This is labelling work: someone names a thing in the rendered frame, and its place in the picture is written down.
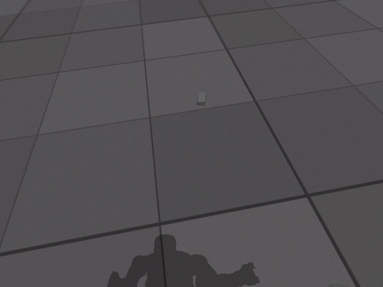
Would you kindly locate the small box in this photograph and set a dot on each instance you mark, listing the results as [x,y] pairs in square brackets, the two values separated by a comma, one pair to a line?
[201,99]

